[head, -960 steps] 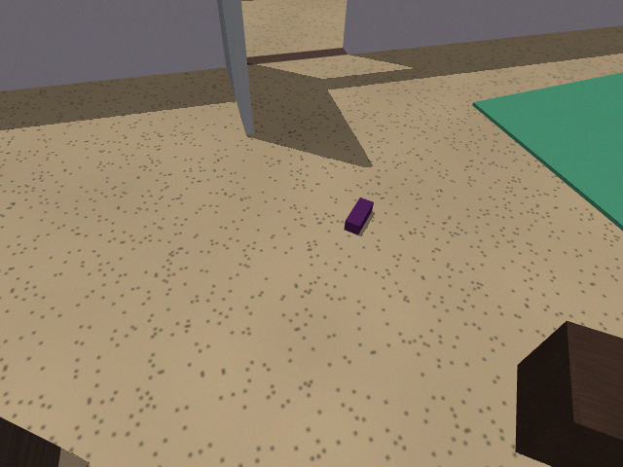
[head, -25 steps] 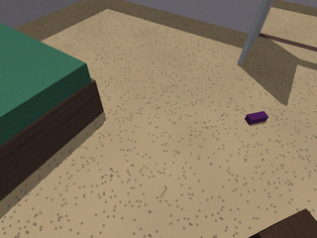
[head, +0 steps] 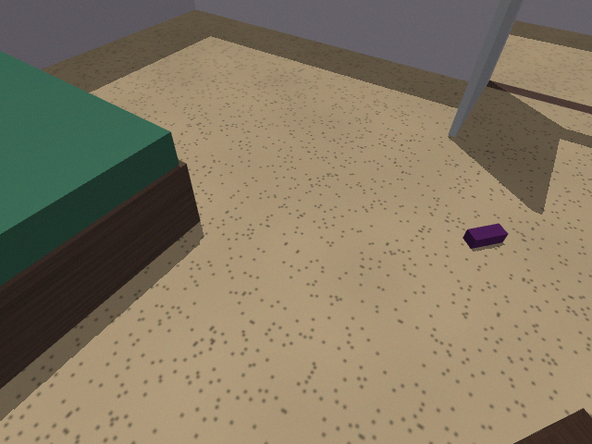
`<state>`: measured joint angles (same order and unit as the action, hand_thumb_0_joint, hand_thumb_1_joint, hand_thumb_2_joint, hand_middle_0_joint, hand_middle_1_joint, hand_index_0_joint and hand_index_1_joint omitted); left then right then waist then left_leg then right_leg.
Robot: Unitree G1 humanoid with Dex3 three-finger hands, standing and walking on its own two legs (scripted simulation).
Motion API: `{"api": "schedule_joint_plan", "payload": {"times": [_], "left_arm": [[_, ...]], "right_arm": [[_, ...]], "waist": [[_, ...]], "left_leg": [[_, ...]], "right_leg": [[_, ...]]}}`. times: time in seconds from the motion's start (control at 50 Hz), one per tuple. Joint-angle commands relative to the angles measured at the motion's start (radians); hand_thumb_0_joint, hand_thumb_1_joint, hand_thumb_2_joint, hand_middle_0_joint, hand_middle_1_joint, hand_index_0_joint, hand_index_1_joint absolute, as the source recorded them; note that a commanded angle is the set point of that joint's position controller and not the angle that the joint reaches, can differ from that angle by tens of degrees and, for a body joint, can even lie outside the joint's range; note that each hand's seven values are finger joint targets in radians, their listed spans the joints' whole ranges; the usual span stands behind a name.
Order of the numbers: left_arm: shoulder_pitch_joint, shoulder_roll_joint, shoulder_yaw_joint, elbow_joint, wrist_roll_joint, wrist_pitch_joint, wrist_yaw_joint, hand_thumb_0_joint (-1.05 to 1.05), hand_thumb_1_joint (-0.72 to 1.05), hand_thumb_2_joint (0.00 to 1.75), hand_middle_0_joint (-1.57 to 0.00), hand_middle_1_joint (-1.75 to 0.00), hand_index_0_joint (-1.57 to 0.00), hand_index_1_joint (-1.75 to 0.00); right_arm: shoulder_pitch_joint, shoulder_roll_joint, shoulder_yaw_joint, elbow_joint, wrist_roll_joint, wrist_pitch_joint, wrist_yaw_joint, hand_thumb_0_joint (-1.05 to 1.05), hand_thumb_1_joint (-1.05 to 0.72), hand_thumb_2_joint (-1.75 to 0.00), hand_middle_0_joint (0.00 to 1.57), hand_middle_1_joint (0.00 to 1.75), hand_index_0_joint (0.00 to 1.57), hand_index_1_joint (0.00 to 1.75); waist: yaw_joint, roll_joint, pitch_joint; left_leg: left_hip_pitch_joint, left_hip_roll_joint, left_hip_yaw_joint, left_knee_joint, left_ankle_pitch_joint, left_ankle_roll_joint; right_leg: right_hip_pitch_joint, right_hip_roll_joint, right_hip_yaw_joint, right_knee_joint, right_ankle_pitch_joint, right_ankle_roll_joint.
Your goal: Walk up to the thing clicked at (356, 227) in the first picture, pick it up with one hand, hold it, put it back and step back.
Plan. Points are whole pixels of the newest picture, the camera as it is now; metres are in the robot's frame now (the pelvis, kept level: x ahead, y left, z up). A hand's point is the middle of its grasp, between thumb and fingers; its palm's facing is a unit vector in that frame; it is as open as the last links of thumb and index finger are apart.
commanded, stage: walk up
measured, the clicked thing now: (485, 235) +1.14 -0.83 -0.75
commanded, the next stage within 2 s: none
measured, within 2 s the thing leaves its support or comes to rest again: neither
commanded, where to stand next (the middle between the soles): +1.33 -0.07 m, yaw -4 degrees
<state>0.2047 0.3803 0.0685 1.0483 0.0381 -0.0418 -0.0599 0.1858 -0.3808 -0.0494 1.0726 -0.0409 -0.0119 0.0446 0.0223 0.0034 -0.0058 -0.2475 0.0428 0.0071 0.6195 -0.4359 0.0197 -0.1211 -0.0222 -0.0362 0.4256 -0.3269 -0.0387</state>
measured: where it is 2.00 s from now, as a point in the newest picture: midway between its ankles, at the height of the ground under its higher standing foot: (312, 278)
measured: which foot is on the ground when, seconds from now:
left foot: up 0.00-0.12, down 0.14-0.62, up 0.64-0.98, down 1.00-1.00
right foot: down 0.00-0.16, up 0.18-0.56, down 0.58-1.00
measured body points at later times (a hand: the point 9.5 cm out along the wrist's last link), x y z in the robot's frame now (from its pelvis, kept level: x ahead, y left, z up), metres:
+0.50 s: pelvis +0.17 +0.03 +0.00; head +0.18 +0.04 +0.45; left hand +0.28 +0.36 -0.12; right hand +0.17 -0.29 -0.12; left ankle +0.11 +0.16 -0.74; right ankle +0.30 -0.13 -0.71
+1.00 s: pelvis +0.44 +0.00 -0.02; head +0.45 +0.02 +0.43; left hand +0.50 +0.33 -0.13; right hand +0.52 -0.33 -0.11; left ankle +0.59 +0.13 -0.74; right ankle +0.34 -0.13 -0.74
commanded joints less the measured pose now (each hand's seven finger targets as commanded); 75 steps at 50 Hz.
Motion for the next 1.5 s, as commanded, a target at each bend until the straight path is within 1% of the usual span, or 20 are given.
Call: {"api": "schedule_joint_plan", "payload": {"times": [0.0,0.12,0.16,0.22,0.32,0.5,0.56,0.58,0.6,0.62,0.72,0.9,0.98,1.02,1.14,1.22,1.38,1.4,1.44,1.48], "left_arm": [[-0.001,0.333,0.089,-0.105,0.006,-0.031,0.010,0.00,0.90,0.90,-0.20,-0.30,-0.20,-0.30],[-0.135,0.250,0.050,-0.190,0.003,-0.008,-0.013,0.00,0.90,0.90,-0.20,-0.30,-0.20,-0.30],[-0.086,0.197,0.029,-0.200,-0.014,-0.008,0.003,0.00,0.90,0.90,-0.20,-0.30,-0.20,-0.30],[0.032,0.287,0.039,-0.129,-0.035,-0.013,0.000,0.00,0.90,0.90,-0.20,-0.30,-0.20,-0.30],[0.022,0.271,0.044,-0.129,-0.025,-0.004,-0.036,0.00,0.90,0.90,-0.20,-0.30,-0.20,-0.30],[-0.146,0.219,0.039,-0.203,-0.021,-0.018,-0.048,0.00,0.90,0.90,-0.20,-0.30,-0.20,-0.30],[0.086,0.262,0.071,-0.140,-0.020,-0.029,-0.020,0.00,0.90,0.90,-0.20,-0.30,-0.20,-0.30],[0.227,0.340,0.104,-0.120,-0.012,-0.035,-0.003,0.00,0.90,0.90,-0.20,-0.30,-0.20,-0.30],[0.249,0.434,0.114,-0.140,-0.026,-0.043,0.005,0.00,0.90,0.90,-0.20,-0.30,-0.20,-0.30],[0.186,0.422,0.109,-0.160,-0.047,-0.041,0.008,0.00,0.90,0.90,-0.20,-0.30,-0.20,-0.30],[0.028,0.286,0.062,-0.208,-0.050,-0.058,0.018,0.00,0.90,0.90,-0.20,-0.30,-0.20,-0.30],[0.022,0.323,0.068,-0.261,-0.029,-0.073,0.003,0.00,0.90,0.90,-0.20,-0.30,-0.20,-0.30],[0.071,0.256,0.036,-0.256,-0.026,-0.059,0.010,0.00,0.90,0.90,-0.20,-0.30,-0.20,-0.30],[0.124,0.240,0.029,-0.260,-0.053,-0.050,0.028,0.00,0.90,0.90,-0.20,-0.30,-0.20,-0.30],[0.145,0.261,0.031,-0.173,-0.043,-0.033,0.004,0.00,0.90,0.90,-0.20,-0.30,-0.20,-0.30],[0.057,0.243,0.031,-0.207,-0.026,-0.024,-0.021,0.00,0.90,0.90,-0.20,-0.30,-0.20,-0.30],[0.079,0.246,0.060,-0.176,-0.024,-0.044,-0.018,0.00,0.90,0.90,-0.20,-0.30,-0.20,-0.30],[0.167,0.276,0.076,-0.155,-0.023,-0.054,-0.007,0.00,0.90,0.90,-0.20,-0.30,-0.20,-0.30],[0.276,0.429,0.105,-0.162,-0.031,-0.066,0.014,0.00,0.90,0.90,-0.20,-0.30,-0.20,-0.30],[0.157,0.376,0.089,-0.197,-0.053,-0.062,0.023,0.00,0.90,0.90,-0.20,-0.30,-0.20,-0.30]], "right_arm": [[-0.179,-0.227,-0.068,-0.160,0.004,-0.060,0.019,0.00,-0.90,-0.90,0.20,0.30,0.20,0.30],[0.233,-0.266,-0.135,-0.063,-0.001,-0.066,0.012,0.00,-0.90,-0.90,0.20,0.30,0.20,0.30],[0.249,-0.428,-0.158,-0.105,-0.006,-0.085,-0.006,0.00,-0.90,-0.90,0.20,0.30,0.20,0.30],[0.006,-0.322,-0.109,-0.195,0.024,-0.094,-0.010,0.00,-0.90,-0.90,0.20,0.30,0.20,0.30],[0.033,-0.302,-0.099,-0.210,0.022,-0.109,-0.005,0.00,-0.90,-0.90,0.20,0.30,0.20,0.30],[0.110,-0.313,-0.102,-0.218,0.025,-0.096,-0.007,0.00,-0.90,-0.90,0.20,0.30,0.20,0.30],[0.120,-0.271,-0.081,-0.234,0.023,-0.081,-0.013,0.00,-0.90,-0.90,0.20,0.30,0.20,0.30],[0.169,-0.205,-0.058,-0.247,0.029,-0.080,-0.014,0.00,-0.90,-0.90,0.20,0.30,0.20,0.30],[0.183,-0.184,-0.046,-0.278,0.049,-0.084,-0.016,0.00,-0.90,-0.90,0.20,0.30,0.20,0.30],[0.104,-0.269,-0.067,-0.258,0.034,-0.079,-0.026,0.00,-0.90,-0.90,0.20,0.30,0.20,0.30],[0.157,-0.237,-0.067,-0.202,0.033,-0.065,0.007,0.00,-0.90,-0.90,0.20,0.30,0.20,0.30],[0.009,-0.208,-0.088,-0.256,0.018,-0.077,0.046,0.00,-0.90,-0.90,0.20,0.30,0.20,0.30],[0.255,-0.290,-0.123,-0.181,0.005,-0.092,0.020,0.00,-0.90,-0.90,0.20,0.30,0.20,0.30],[0.300,-0.412,-0.147,-0.221,0.018,-0.101,0.000,0.00,-0.90,-0.90,0.20,0.30,0.20,0.30],[0.099,-0.297,-0.088,-0.269,0.038,-0.105,-0.008,0.00,-0.90,-0.90,0.20,0.30,0.20,0.30],[0.116,-0.319,-0.093,-0.281,0.034,-0.107,-0.004,0.00,-0.90,-0.90,0.20,0.30,0.20,0.30],[0.099,-0.289,-0.077,-0.293,0.039,-0.091,-0.010,0.00,-0.90,-0.90,0.20,0.30,0.20,0.30],[0.131,-0.244,-0.059,-0.292,0.035,-0.089,-0.009,0.00,-0.90,-0.90,0.20,0.30,0.20,0.30],[0.144,-0.215,-0.044,-0.310,0.045,-0.082,-0.015,0.00,-0.90,-0.90,0.20,0.30,0.20,0.30],[0.130,-0.272,-0.058,-0.259,0.048,-0.070,-0.024,0.00,-0.90,-0.90,0.20,0.30,0.20,0.30]], "waist": [[0.054,-0.114,0.128],[-0.169,0.032,0.004],[-0.167,0.277,0.005],[-0.016,0.098,0.110],[-0.021,0.139,0.140],[-0.056,0.106,0.078],[0.071,-0.059,-0.075],[0.128,-0.239,-0.151],[0.112,-0.372,-0.169],[0.110,-0.201,-0.088],[-0.010,-0.146,0.087],[0.005,-0.100,0.066],[-0.126,0.147,-0.054],[-0.136,0.257,-0.101],[-0.021,0.158,0.050],[-0.049,0.157,0.066],[0.025,0.044,0.013],[0.066,-0.072,-0.049],[0.105,-0.318,-0.066],[0.054,-0.117,0.025]], "left_leg": [[-0.407,0.076,-0.051,0.135,-0.020,-0.007],[0.470,-0.015,0.044,-0.115,0.147,-0.007],[0.341,0.387,-0.724,-0.548,-0.545,0.124],[0.158,0.304,-0.396,-0.485,-0.308,0.133],[0.070,0.252,-0.152,-0.526,-0.113,0.173],[0.184,0.217,-0.003,-0.367,0.311,0.146],[0.107,0.127,0.104,0.096,0.558,0.089],[-0.109,0.056,0.130,0.384,0.369,0.046],[-0.397,-0.089,0.090,0.578,-0.055,0.013],[-0.407,0.003,-0.040,0.656,-0.061,0.014],[-0.283,0.080,-0.049,0.456,0.168,0.009],[-0.088,0.081,0.044,-0.019,0.356,-0.019],[0.294,0.016,0.063,-0.116,0.150,0.042],[0.412,0.403,-0.695,-0.408,-0.146,0.217],[0.044,0.242,-0.137,-0.389,0.172,0.172],[0.099,0.247,-0.099,-0.413,0.097,0.219],[-0.039,0.191,0.005,-0.138,0.253,0.124],[-0.094,0.127,0.062,0.085,0.308,0.098],[-0.427,-0.076,0.048,0.534,-0.087,0.019],[-0.413,0.023,-0.104,0.590,0.014,0.022]], "right_leg": [[0.138,-0.308,0.417,-0.299,-0.343,-0.203],[-0.510,-0.080,0.057,0.160,-0.306,-0.079],[-0.676,0.092,0.174,0.744,-0.231,-0.030],[-0.577,-0.049,0.202,0.684,-0.011,0.000],[-0.454,-0.087,0.110,0.453,0.078,0.065],[-0.291,-0.059,-0.032,0.158,0.170,0.011],[0.089,0.018,-0.080,0.066,0.125,-0.027],[0.297,-0.114,0.136,0.028,-0.075,-0.061],[0.431,-0.388,0.682,-0.163,-0.156,-0.195],[0.293,-0.416,0.698,-0.173,-0.117,-0.239],[-0.080,-0.226,0.223,-0.203,0.057,-0.166],[-0.164,-0.229,0.099,-0.179,-0.041,-0.158],[-0.271,-0.106,-0.024,0.351,0.224,-0.091],[-0.592,0.073,0.056,0.779,-0.205,-0.024],[-0.419,-0.095,0.087,0.602,0.013,0.023],[-0.456,-0.112,0.034,0.394,0.063,0.044],[-0.037,-0.024,-0.052,0.148,0.167,0.002],[0.116,-0.022,-0.025,0.095,0.089,-0.017],[0.248,-0.411,0.695,-0.208,-0.158,-0.170],[0.105,-0.377,0.524,-0.168,-0.056,-0.190]]}}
